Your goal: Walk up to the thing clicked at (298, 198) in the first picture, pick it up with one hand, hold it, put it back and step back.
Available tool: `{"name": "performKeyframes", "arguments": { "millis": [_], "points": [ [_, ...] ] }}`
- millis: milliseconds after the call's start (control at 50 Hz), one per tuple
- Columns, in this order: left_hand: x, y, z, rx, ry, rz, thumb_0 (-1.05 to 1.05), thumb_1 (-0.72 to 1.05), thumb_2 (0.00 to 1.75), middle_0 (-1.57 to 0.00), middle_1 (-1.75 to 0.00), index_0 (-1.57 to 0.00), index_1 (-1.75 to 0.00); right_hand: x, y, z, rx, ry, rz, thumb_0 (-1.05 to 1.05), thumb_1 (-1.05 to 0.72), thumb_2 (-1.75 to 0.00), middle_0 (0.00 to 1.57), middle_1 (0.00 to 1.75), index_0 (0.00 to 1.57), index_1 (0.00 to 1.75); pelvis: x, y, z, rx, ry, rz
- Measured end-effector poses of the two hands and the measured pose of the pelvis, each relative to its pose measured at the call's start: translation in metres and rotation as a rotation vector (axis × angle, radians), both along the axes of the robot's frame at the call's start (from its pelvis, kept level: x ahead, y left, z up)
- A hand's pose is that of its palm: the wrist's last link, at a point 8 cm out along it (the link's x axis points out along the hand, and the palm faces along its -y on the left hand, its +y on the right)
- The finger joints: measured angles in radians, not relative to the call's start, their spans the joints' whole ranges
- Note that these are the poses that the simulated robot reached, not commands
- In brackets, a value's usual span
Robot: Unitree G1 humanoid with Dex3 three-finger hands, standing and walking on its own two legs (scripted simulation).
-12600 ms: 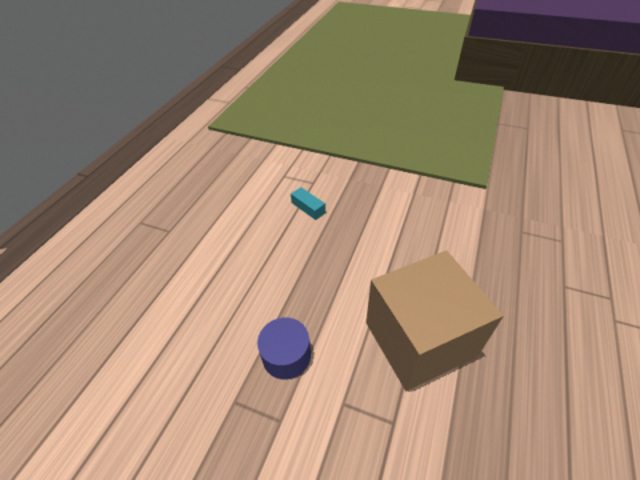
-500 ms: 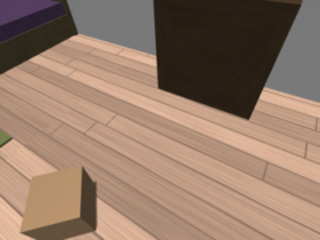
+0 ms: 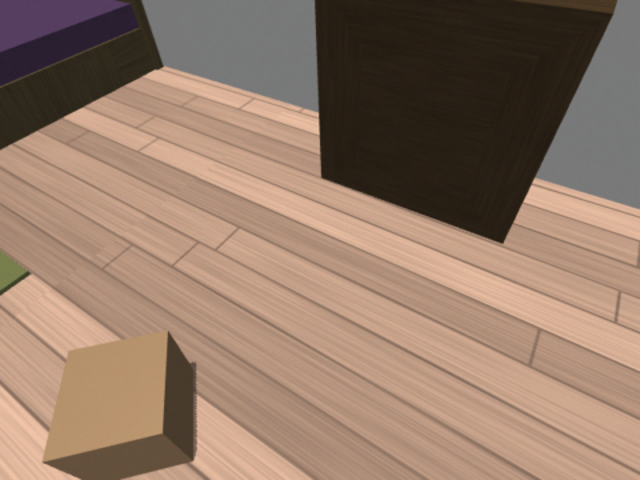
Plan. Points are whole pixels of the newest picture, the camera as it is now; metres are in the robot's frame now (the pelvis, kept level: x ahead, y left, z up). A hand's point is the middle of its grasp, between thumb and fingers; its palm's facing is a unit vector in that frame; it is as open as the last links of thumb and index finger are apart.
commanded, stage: stand
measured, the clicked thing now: out of the picture +0.19 +1.33 -0.75
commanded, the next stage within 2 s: walk up in 0.84 s
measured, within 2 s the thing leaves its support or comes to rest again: neither
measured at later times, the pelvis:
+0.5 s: pelvis +0.00 +0.00 +0.00, yaw +0 degrees
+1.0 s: pelvis +0.02 -0.01 +0.00, yaw -1 degrees
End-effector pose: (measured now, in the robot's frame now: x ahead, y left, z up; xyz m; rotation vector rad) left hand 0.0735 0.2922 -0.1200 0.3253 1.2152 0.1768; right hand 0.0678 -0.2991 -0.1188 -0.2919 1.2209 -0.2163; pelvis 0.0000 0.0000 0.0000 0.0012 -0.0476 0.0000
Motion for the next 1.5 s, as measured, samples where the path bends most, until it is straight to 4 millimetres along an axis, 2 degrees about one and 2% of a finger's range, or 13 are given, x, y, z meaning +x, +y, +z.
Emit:
{"name": "performKeyframes", "arguments": {
  "millis": [360, 880, 980, 1040, 1100, 1140, 1180, 1260, 1320, 1400, 1500],
  "points": [
    [-0.007, 0.003, -0.001, 0.003, 0.028, 0.015, 0.0, 0.91, 0.9, -0.2, -0.3, -0.2, -0.3, 0.0, 0.002, -0.002, 0.002, 0.022, 0.003, 0.01, -0.9, -0.9, 0.2, 0.3, 0.2, 0.3, 0.004, 0.001, 0.0, 0.001, 0.006, 0.006],
    [0.0, 0.003, 0.001, -0.007, 0.003, 0.009, 0.0, 0.91, 0.9, -0.2, -0.3, -0.2, -0.3, 0.007, 0.0, 0.0, 0.005, -0.003, 0.014, 0.01, -0.9, -0.9, 0.2, 0.3, 0.2, 0.3, 0.008, 0.0, 0.0, 0.001, 0.008, 0.008],
    [0.013, 0.009, 0.008, 0.019, 0.013, -0.026, 0.0, 0.91, 0.9, -0.2, -0.3, -0.2, -0.3, -0.004, -0.02, 0.003, 0.0, -0.035, -0.03, 0.01, -0.9, -0.9, 0.2, 0.3, 0.2, 0.3, 0.02, -0.011, -0.002, 0.006, 0.011, -0.02],
    [0.03, 0.008, 0.014, 0.04, 0.003, -0.044, 0.0, 0.91, 0.9, -0.2, -0.3, -0.2, -0.3, -0.014, -0.041, 0.001, -0.01, 0.006, -0.05, 0.01, -0.9, -0.9, 0.2, 0.3, 0.2, 0.3, 0.033, -0.023, -0.005, 0.016, 0.004, -0.032],
    [0.049, 0.001, 0.018, 0.074, -0.018, -0.055, 0.0, 0.91, 0.9, -0.2, -0.3, -0.2, -0.3, -0.013, -0.066, -0.011, -0.017, 0.044, -0.069, 0.01, -0.9, -0.9, 0.2, 0.3, 0.2, 0.3, 0.05, -0.038, -0.013, 0.023, -0.007, -0.041],
    [0.057, -0.003, 0.016, 0.104, -0.053, -0.042, 0.0, 0.91, 0.9, -0.2, -0.3, -0.2, -0.3, -0.005, -0.081, -0.022, -0.029, 0.068, -0.062, 0.01, -0.9, -0.9, 0.2, 0.3, 0.2, 0.3, 0.062, -0.048, -0.023, 0.001, -0.016, -0.031],
    [0.059, -0.009, 0.018, 0.114, -0.068, -0.02, 0.0, 0.91, 0.9, -0.2, -0.3, -0.2, -0.3, 0.011, -0.087, -0.025, -0.027, 0.082, -0.056, 0.01, -0.9, -0.9, 0.2, 0.3, 0.2, 0.3, 0.073, -0.052, -0.024, -0.009, -0.02, -0.027],
    [0.062, -0.022, 0.025, 0.096, -0.045, 0.02, 0.0, 0.91, 0.9, -0.2, -0.3, -0.2, -0.3, 0.057, -0.086, -0.017, -0.005, 0.034, -0.017, 0.01, -0.9, -0.9, 0.2, 0.3, 0.2, 0.3, 0.098, -0.055, -0.013, -0.023, -0.022, -0.017],
    [0.071, -0.028, 0.025, 0.077, -0.036, 0.034, 0.0, 0.91, 0.9, -0.2, -0.3, -0.2, -0.3, 0.091, -0.081, -0.009, 0.009, 0.003, 0.018, 0.01, -0.9, -0.9, 0.2, 0.3, 0.2, 0.3, 0.118, -0.056, -0.008, -0.029, -0.018, -0.006],
    [0.094, -0.028, 0.018, 0.053, -0.038, 0.049, 0.0, 0.9, 0.9, -0.21, -0.3, -0.2, -0.3, 0.134, -0.072, -0.001, 0.012, -0.003, 0.064, 0.01, -0.9, -0.9, 0.2, 0.3, 0.2, 0.3, 0.149, -0.053, -0.007, -0.034, -0.011, 0.011],
    [0.135, -0.015, -0.001, 0.021, -0.04, 0.061, 0.0, 0.9, 0.9, -0.21, -0.3, -0.2, -0.3, 0.198, -0.057, 0.004, -0.013, -0.015, 0.112, 0.01, -0.9, -0.9, 0.2, 0.3, 0.2, 0.3, 0.196, -0.04, -0.016, -0.045, -0.006, 0.033]
  ]
}}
